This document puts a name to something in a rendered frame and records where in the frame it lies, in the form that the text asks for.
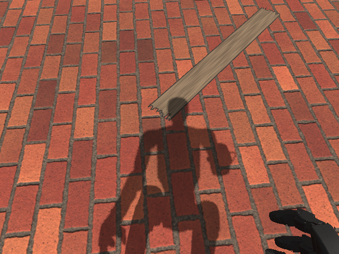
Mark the right robot hand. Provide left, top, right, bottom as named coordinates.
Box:
left=265, top=208, right=339, bottom=254

